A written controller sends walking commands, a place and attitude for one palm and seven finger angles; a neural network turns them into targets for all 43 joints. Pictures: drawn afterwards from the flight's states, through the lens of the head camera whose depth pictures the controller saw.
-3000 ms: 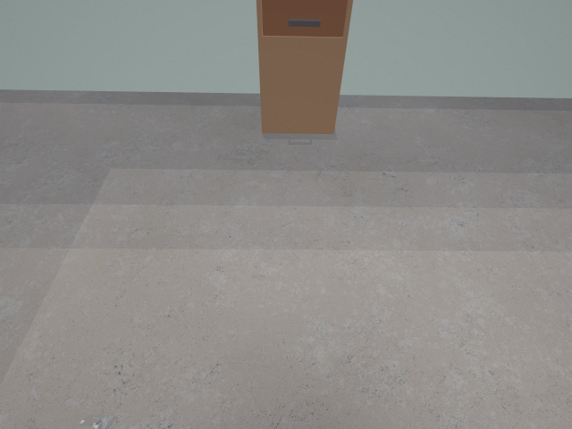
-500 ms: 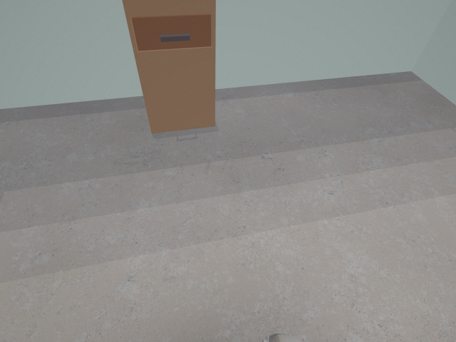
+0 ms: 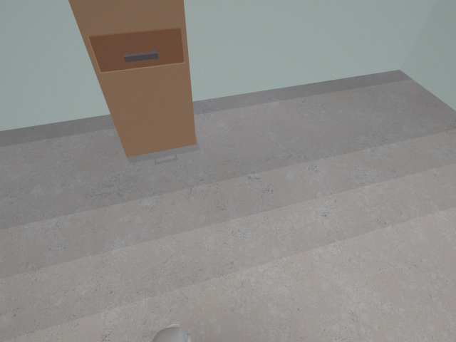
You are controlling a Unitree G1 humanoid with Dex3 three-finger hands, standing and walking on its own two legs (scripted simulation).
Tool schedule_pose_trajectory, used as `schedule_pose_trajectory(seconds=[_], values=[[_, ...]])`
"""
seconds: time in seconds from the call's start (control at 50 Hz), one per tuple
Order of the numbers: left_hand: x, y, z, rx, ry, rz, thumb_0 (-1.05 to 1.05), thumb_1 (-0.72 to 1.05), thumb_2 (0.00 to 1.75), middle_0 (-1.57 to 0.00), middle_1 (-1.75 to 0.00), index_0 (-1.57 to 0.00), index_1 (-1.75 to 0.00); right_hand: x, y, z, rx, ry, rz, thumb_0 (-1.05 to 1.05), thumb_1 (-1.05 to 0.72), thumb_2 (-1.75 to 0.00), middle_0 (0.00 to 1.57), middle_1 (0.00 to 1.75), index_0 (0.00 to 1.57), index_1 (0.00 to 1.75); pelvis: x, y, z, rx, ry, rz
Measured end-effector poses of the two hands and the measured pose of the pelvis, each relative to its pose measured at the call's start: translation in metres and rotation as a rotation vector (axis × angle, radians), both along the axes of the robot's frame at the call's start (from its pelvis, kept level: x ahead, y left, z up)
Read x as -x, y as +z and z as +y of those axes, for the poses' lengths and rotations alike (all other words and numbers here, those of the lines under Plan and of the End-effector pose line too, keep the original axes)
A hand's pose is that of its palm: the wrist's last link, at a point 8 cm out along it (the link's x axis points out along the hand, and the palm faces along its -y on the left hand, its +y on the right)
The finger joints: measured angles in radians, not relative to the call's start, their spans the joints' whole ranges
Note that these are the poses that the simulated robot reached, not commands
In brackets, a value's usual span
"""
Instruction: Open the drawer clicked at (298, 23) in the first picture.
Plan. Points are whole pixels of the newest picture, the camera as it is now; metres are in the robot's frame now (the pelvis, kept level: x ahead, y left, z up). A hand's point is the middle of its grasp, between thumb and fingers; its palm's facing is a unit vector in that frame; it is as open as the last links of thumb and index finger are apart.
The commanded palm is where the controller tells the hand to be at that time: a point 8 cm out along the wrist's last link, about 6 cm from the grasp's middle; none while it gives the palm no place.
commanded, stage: walk to a spot facing it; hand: left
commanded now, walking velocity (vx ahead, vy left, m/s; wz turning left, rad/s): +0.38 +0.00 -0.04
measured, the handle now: (140, 54) +1.25 +0.44 -0.13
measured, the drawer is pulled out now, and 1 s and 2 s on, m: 0.00 0.00 0.00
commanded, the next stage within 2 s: turn to face it in 0.92 s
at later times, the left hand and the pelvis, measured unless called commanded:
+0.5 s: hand (144, 260) +0.32 +0.21 -0.16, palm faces -0.08 -0.98 -0.20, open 7.3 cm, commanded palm none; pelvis +0.22 +0.03 +0.00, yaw -6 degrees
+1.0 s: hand (173, 227) +0.42 +0.17 -0.18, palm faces +0.02 -0.99 -0.16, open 7.3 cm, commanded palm none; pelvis +0.43 -0.01 +0.00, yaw -3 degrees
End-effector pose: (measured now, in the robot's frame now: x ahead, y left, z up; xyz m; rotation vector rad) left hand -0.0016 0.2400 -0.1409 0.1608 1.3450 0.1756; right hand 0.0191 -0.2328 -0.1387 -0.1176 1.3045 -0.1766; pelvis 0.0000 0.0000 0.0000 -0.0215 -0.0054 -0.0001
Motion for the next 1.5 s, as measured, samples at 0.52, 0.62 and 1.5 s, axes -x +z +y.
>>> schedule_pose_trajectory(seconds=[0.52,0.62,1.5], values=[[-0.336,0.008,0.016,0.010,-0.161,-0.130,0.00,0.93,0.90,-0.20,-0.30,-0.19,-0.30,-0.122,-0.009,0.065,-0.070,-0.177,0.190,0.00,-0.91,-0.89,0.20,0.30,0.20,0.30,-0.234,-0.002,0.028,-0.042,-0.108,-0.017],[-0.418,0.000,-0.016,-0.014,-0.224,-0.218,0.00,0.92,0.90,-0.20,-0.30,-0.19,-0.30,-0.133,-0.029,0.051,-0.122,-0.227,0.303,0.00,-0.91,-0.89,0.20,0.30,0.20,0.30,-0.285,-0.023,-0.002,-0.043,-0.127,-0.021],[-0.619,0.014,0.002,-0.052,0.050,-0.204,0.00,0.91,0.90,-0.20,-0.30,-0.19,-0.30,-0.568,-0.013,-0.005,-0.003,0.089,0.013,0.00,-0.91,-0.89,0.20,0.30,0.20,0.30,-0.540,-0.007,-0.007,-0.029,0.108,0.008]])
